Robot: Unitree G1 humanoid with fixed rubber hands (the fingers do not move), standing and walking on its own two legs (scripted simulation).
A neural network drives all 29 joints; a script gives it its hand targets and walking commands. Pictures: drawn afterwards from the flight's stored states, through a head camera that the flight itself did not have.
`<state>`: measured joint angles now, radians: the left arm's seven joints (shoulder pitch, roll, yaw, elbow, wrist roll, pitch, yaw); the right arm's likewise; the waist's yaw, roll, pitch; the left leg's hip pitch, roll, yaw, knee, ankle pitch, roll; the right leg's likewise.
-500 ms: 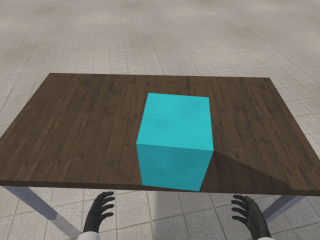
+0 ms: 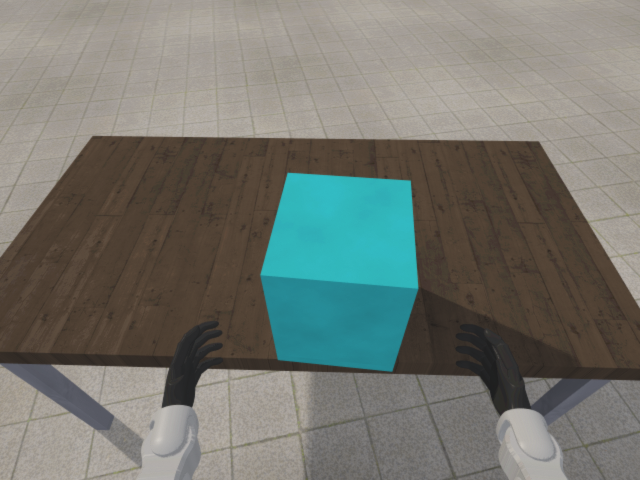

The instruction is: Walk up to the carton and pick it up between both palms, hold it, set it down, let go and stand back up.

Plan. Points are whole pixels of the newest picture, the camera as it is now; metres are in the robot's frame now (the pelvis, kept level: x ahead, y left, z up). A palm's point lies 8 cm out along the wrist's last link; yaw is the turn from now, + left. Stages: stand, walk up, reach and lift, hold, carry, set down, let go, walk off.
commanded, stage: reach and lift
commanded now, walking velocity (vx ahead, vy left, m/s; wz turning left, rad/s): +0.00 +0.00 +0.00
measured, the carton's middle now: (341, 274) +0.45 +0.00 -0.05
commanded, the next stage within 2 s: none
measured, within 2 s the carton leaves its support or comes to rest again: neither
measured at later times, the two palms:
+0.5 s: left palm (186, 314) +0.32 +0.20 +0.04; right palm (502, 313) +0.32 -0.20 +0.04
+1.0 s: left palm (183, 243) +0.38 +0.21 +0.10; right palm (503, 238) +0.39 -0.20 +0.11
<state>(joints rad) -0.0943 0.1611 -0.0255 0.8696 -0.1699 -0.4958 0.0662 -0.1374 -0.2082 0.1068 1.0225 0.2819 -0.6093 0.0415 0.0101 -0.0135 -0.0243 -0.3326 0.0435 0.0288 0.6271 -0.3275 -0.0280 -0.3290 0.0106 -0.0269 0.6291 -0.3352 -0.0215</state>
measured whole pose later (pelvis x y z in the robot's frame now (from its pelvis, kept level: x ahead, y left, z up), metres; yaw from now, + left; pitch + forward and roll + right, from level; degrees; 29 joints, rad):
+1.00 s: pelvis +0.00 +0.00 +0.02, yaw -2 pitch +5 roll +0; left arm -0.57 0.20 0.07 0.68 -0.12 0.14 0.07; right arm -0.62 -0.33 0.09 0.90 0.36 -0.04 -0.01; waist 0.05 -0.01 -0.07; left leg -0.27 0.05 0.06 0.37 -0.19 -0.02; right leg -0.26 0.03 0.01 0.34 -0.17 -0.01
